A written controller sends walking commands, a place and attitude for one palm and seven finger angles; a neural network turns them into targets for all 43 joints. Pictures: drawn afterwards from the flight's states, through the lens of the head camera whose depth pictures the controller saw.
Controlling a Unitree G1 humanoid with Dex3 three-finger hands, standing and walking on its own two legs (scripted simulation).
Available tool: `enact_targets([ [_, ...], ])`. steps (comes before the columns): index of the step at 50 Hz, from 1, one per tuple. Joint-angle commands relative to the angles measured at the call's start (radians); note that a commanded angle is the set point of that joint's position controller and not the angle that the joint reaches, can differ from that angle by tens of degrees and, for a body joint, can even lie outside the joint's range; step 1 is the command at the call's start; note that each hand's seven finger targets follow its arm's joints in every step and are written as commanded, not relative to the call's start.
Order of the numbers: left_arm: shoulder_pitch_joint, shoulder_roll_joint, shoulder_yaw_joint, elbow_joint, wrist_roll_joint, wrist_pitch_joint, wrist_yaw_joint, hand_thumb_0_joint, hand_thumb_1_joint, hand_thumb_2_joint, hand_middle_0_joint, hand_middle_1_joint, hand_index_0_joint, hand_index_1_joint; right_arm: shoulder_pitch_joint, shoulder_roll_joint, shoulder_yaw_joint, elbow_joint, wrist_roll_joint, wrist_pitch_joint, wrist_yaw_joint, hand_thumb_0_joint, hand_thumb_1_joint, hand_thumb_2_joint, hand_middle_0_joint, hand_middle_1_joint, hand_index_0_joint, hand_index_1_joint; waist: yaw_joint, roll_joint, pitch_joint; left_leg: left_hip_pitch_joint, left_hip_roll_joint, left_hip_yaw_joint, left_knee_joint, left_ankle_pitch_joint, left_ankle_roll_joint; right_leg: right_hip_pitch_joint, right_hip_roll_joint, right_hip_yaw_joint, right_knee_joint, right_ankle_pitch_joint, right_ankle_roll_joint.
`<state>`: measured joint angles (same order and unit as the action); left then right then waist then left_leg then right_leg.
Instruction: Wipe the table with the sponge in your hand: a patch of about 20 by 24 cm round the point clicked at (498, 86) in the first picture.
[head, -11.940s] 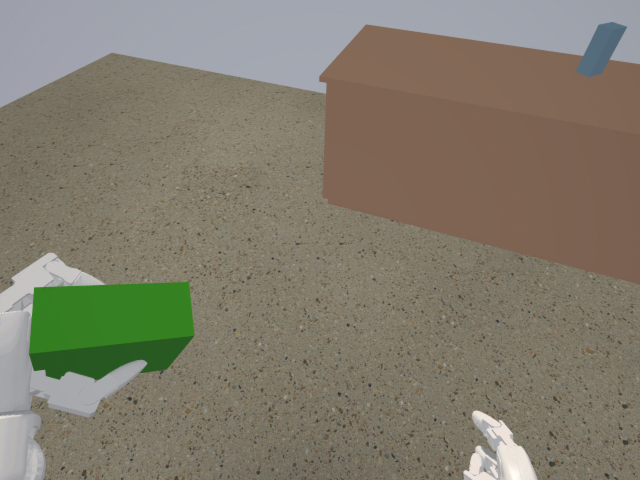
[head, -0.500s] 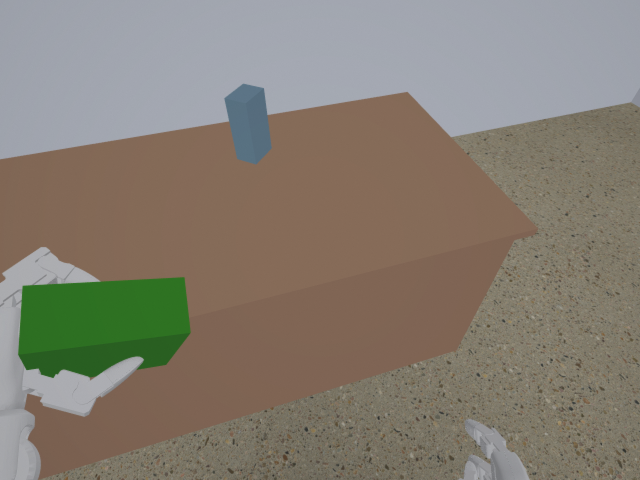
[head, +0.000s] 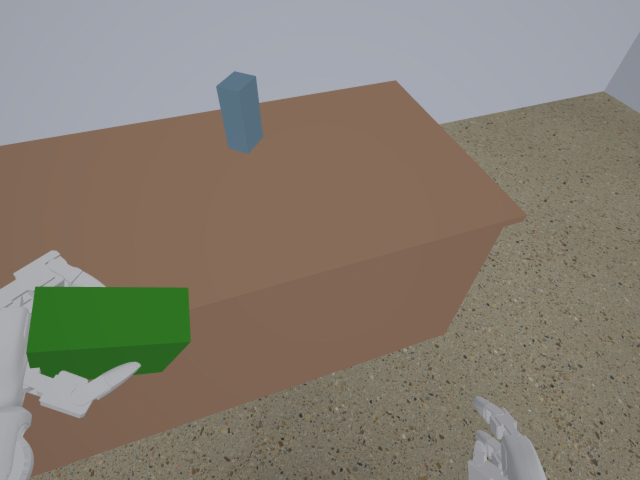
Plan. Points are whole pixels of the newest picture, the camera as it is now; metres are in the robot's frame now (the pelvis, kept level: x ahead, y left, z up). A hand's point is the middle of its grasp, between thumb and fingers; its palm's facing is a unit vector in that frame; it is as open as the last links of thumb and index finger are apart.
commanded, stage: come to a stop and stand still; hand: left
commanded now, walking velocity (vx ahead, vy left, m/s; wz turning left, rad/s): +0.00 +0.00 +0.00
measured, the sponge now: (132, 335) +0.23 +0.21 +0.12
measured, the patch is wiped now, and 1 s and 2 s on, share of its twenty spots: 0.00 0.00 0.00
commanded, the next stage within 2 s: look again from close up in 0.60 s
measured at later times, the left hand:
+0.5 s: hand (46, 298) +0.25 +0.29 +0.15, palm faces +0.37 -0.85 -0.38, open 9.7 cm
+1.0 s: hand (55, 312) +0.23 +0.27 +0.15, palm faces +0.40 -0.84 -0.38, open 9.7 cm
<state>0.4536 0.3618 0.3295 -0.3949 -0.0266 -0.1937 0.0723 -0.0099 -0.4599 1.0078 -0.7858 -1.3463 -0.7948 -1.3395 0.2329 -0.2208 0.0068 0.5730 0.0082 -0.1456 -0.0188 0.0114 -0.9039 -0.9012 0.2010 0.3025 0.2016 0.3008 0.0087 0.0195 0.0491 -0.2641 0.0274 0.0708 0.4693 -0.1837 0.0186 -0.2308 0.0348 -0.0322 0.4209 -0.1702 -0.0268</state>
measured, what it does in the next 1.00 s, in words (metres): stands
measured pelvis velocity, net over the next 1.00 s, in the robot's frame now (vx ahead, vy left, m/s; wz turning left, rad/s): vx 0.02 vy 0.02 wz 0.03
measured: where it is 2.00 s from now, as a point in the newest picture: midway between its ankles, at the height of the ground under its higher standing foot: outside the picture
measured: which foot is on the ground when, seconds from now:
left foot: down 0.00-1.00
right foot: down 0.00-1.00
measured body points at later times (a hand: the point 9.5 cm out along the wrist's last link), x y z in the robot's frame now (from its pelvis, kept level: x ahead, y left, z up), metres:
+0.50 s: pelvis +0.03 +0.04 +0.00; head +0.06 +0.07 +0.45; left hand +0.22 +0.34 +0.17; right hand +0.24 -0.15 -0.06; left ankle +0.04 +0.10 -0.74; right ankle +0.04 -0.10 -0.74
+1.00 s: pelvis +0.02 +0.02 +0.01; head +0.04 +0.03 +0.45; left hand +0.21 +0.32 +0.17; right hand +0.21 -0.19 -0.07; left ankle +0.04 +0.10 -0.74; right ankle +0.04 -0.10 -0.74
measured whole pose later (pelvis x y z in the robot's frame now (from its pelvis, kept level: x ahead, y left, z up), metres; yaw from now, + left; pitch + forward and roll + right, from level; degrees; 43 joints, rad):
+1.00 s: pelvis +0.02 +0.02 +0.01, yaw +2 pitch -1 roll -1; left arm 0.42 0.35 0.31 -0.42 -0.03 -0.17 0.11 -0.01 -0.45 1.01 -0.78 -1.35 -0.79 -1.34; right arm 0.21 -0.20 0.03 0.57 -0.01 -0.09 -0.05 0.01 -0.90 -0.90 0.20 0.30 0.20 0.30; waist 0.03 0.00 0.05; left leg -0.22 -0.01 0.05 0.40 -0.17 0.05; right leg -0.16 0.00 -0.05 0.33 -0.16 0.00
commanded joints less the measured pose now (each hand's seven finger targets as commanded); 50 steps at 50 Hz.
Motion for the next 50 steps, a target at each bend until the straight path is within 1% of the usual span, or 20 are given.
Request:
enact_targets([
  [1, -0.209, 0.235, 0.170, -0.277, -0.006, -0.068, 0.043, 0.000, 0.100, 1.300, -1.200, -1.600, -1.200, -1.600, -0.114, -0.101, -0.020, -0.171, -0.008, -0.061, -0.034, 0.000, -0.900, -0.900, 0.200, 0.300, 0.200, 0.300, 0.020, 0.048, -0.084, 0.052, 0.032, -0.089, -0.137, -0.178, 0.012, -0.052, -0.076, 0.097, -0.131, -0.267, 0.009],
  [2, -0.236, 0.239, 0.175, -0.296, -0.003, -0.075, 0.047, 0.000, 0.100, 1.300, -1.200, -1.600, -1.200, -1.600, -0.113, -0.101, -0.017, -0.169, -0.010, -0.065, -0.035, 0.000, -0.900, -0.900, 0.200, 0.300, 0.200, 0.300, 0.022, 0.105, -0.087, 0.023, 0.048, -0.116, -0.178, -0.217, 0.019, -0.008, -0.057, 0.084, -0.092, -0.208, 0.010],
  [3, -0.288, 0.276, 0.197, -0.360, 0.004, -0.082, 0.051, 0.000, 0.100, 1.300, -1.200, -1.600, -1.200, -1.600, -0.124, -0.103, -0.014, -0.176, -0.014, -0.072, -0.036, 0.000, -0.900, -0.900, 0.200, 0.300, 0.200, 0.300, 0.026, 0.168, -0.103, 0.001, 0.068, -0.143, -0.219, -0.239, 0.023, 0.040, -0.038, 0.057, -0.036, -0.151, 0.014],
  [4, -0.278, 0.246, 0.182, -0.342, 0.003, -0.084, 0.053, 0.000, 0.100, 1.300, -1.200, -1.600, -1.200, -1.600, -0.120, -0.094, -0.011, -0.174, -0.012, -0.079, -0.036, 0.000, -0.900, -0.900, 0.200, 0.300, 0.200, 0.300, 0.031, 0.185, -0.120, -0.021, 0.088, -0.155, -0.238, -0.249, 0.031, 0.091, -0.030, 0.032, 0.006, -0.099, 0.016],
  [9, -0.223, 0.162, 0.113, -0.297, 0.001, -0.085, 0.048, 0.000, 0.100, 1.300, -1.200, -1.600, -1.200, -1.600, -0.109, -0.087, -0.007, -0.163, -0.018, -0.100, -0.016, 0.000, -0.900, -0.900, 0.200, 0.300, 0.200, 0.300, 0.032, 0.089, -0.139, 0.030, 0.059, -0.133, -0.185, -0.098, 0.011, 0.106, -0.036, 0.030, -0.039, -0.002, 0.011],
  [14, -0.159, 0.115, 0.064, -0.229, 0.004, -0.069, 0.040, 0.000, 0.100, 1.300, -1.200, -1.600, -1.200, -1.600, -0.102, -0.091, -0.013, -0.150, -0.020, -0.079, -0.005, 0.000, -0.900, -0.900, 0.200, 0.300, 0.200, 0.300, 0.023, 0.065, -0.145, 0.087, 0.046, -0.130, -0.170, 0.063, -0.018, 0.071, -0.034, 0.024, -0.056, 0.061, 0.010],
  [17, -0.168, 0.143, 0.090, -0.239, 0.001, -0.065, 0.042, 0.000, 0.100, 1.300, -1.200, -1.600, -1.200, -1.600, -0.108, -0.093, -0.014, -0.156, -0.021, -0.054, -0.011, 0.000, -0.900, -0.900, 0.200, 0.300, 0.200, 0.300, 0.024, 0.054, -0.162, 0.100, 0.046, -0.128, -0.165, 0.134, -0.028, 0.079, -0.033, 0.018, -0.051, 0.088, 0.012],
  [18, -0.164, 0.179, 0.123, -0.253, -0.001, -0.063, 0.044, 0.000, 0.100, 1.300, -1.200, -1.600, -1.200, -1.600, -0.119, -0.092, -0.013, -0.162, -0.024, -0.050, -0.015, 0.000, -0.900, -0.900, 0.200, 0.300, 0.200, 0.300, 0.027, 0.057, -0.170, 0.114, 0.042, -0.122, -0.159, 0.182, -0.032, 0.079, -0.033, 0.016, -0.048, 0.107, 0.013],
  [20, -0.165, 0.163, 0.108, -0.282, -0.008, -0.062, 0.042, 0.000, 0.100, 1.300, -1.200, -1.600, -1.200, -1.600, -0.118, -0.090, -0.013, -0.170, -0.021, -0.037, -0.016, 0.000, -0.900, -0.900, 0.200, 0.300, 0.200, 0.300, 0.024, 0.083, -0.190, 0.139, 0.040, -0.114, -0.144, 0.279, -0.046, 0.085, -0.028, 0.003, -0.028, 0.127, 0.013],
  [23, -0.152, 0.204, 0.144, -0.337, -0.016, -0.059, 0.046, 0.000, 0.100, 1.300, -1.200, -1.600, -1.200, -1.600, -0.130, -0.089, -0.011, -0.182, -0.022, -0.029, -0.019, 0.000, -0.900, -0.900, 0.200, 0.300, 0.200, 0.300, 0.027, 0.088, -0.223, 0.179, 0.039, -0.105, -0.112, 0.406, -0.055, 0.093, -0.027, -0.009, -0.014, 0.160, 0.014],
  [26, -0.142, 0.186, 0.129, -0.362, -0.020, -0.058, 0.049, 0.000, 0.100, 1.300, -1.200, -1.600, -1.200, -1.600, -0.126, -0.092, -0.016, -0.183, -0.020, -0.023, -0.018, 0.000, -0.900, -0.900, 0.200, 0.300, 0.200, 0.300, 0.024, 0.112, -0.233, 0.195, 0.042, -0.097, -0.102, 0.432, -0.061, 0.096, -0.025, -0.015, -0.009, 0.141, 0.014],
  [28, -0.120, 0.201, 0.147, -0.358, -0.021, -0.054, 0.054, 0.000, 0.100, 1.300, -1.200, -1.600, -1.200, -1.600, -0.133, -0.095, -0.017, -0.184, -0.021, -0.022, -0.020, 0.000, -0.900, -0.900, 0.200, 0.300, 0.200, 0.300, 0.028, 0.109, -0.235, 0.187, 0.042, -0.098, -0.094, 0.431, -0.060, 0.109, -0.030, -0.015, -0.015, 0.159, 0.013],
  [29, -0.114, 0.171, 0.122, -0.346, -0.023, -0.053, 0.052, 0.000, 0.100, 1.300, -1.200, -1.600, -1.200, -1.600, -0.127, -0.093, -0.016, -0.182, -0.018, -0.019, -0.019, 0.000, -0.900, -0.900, 0.200, 0.300, 0.200, 0.300, 0.023, 0.094, -0.226, 0.181, 0.040, -0.097, -0.093, 0.419, -0.062, 0.110, -0.030, -0.013, -0.021, 0.159, 0.012],
  [30, -0.108, 0.177, 0.129, -0.343, -0.023, -0.052, 0.054, 0.000, 0.100, 1.300, -1.200, -1.600, -1.200, -1.600, -0.126, -0.097, -0.020, -0.179, -0.017, -0.017, -0.019, 0.000, -0.900, -0.900, 0.200, 0.300, 0.200, 0.300, 0.024, 0.097, -0.229, 0.177, 0.038, -0.093, -0.095, 0.401, -0.062, 0.115, -0.031, -0.011, -0.022, 0.165, 0.013],
  [33, -0.097, 0.184, 0.138, -0.320, -0.023, -0.048, 0.059, 0.000, 0.100, 1.300, -1.200, -1.600, -1.200, -1.600, -0.133, -0.102, -0.023, -0.177, -0.017, -0.012, -0.026, 0.000, -0.900, -0.900, 0.200, 0.300, 0.200, 0.300, 0.026, 0.066, -0.218, 0.140, 0.030, -0.095, -0.105, 0.290, -0.052, 0.130, -0.042, 0.004, -0.046, 0.166, 0.012],
  [35, -0.092, 0.153, 0.111, -0.289, -0.026, -0.045, 0.058, 0.000, 0.100, 1.300, -1.200, -1.600, -1.200, -1.600, -0.129, -0.099, -0.023, -0.174, -0.015, -0.007, -0.029, 0.000, -0.900, -0.900, 0.200, 0.300, 0.200, 0.300, 0.021, 0.041, -0.196, 0.124, 0.021, -0.092, -0.112, 0.215, -0.048, 0.121, -0.050, 0.018, -0.068, 0.161, 0.010],
  [37, -0.107, 0.157, 0.109, -0.267, -0.024, -0.045, 0.060, 0.000, 0.100, 1.300, -1.200, -1.600, -1.200, -1.600, -0.133, -0.101, -0.023, -0.169, -0.016, -0.004, -0.035, 0.000, -0.900, -0.900, 0.200, 0.300, 0.200, 0.300, 0.021, 0.040, -0.160, 0.088, 0.015, -0.099, -0.141, 0.078, -0.038, 0.106, -0.052, 0.031, -0.097, 0.100, 0.011],
  [41, -0.143, 0.155, 0.096, -0.265, -0.018, -0.048, 0.063, 0.000, 0.100, 1.300, -1.200, -1.600, -1.200, -1.600, -0.135, -0.099, -0.023, -0.166, -0.013, -0.002, -0.045, 0.000, -0.900, -0.900, 0.200, 0.300, 0.200, 0.300, 0.018, 0.042, -0.140, 0.069, 0.005, -0.100, -0.168, -0.029, -0.027, 0.097, -0.049, 0.039, -0.124, 0.035, 0.012],
  [45, -0.152, 0.159, 0.094, -0.258, -0.015, -0.048, 0.065, 0.000, 0.100, 1.300, -1.200, -1.600, -1.200, -1.600, -0.134, -0.097, -0.023, -0.169, -0.013, 0.000, -0.049, 0.000, -0.900, -0.900, 0.200, 0.300, 0.200, 0.300, 0.018, 0.046, -0.119, 0.057, -0.001, -0.099, -0.182, -0.082, -0.021, 0.090, -0.044, 0.044, -0.154, -0.014, 0.014],
  [50, -0.127, 0.175, 0.113, -0.277, -0.018, -0.049, 0.066, 0.000, 0.100, 1.300, -1.200, -1.600, -1.200, -1.600, -0.122, -0.096, -0.025, -0.169, -0.015, -0.001, -0.049, 0.000, -0.900, -0.900, 0.200, 0.300, 0.200, 0.300, 0.019, 0.050, -0.159, 0.081, -0.008, -0.096, -0.170, 0.004, -0.023, 0.122, -0.040, 0.036, -0.139, 0.053, 0.016],
])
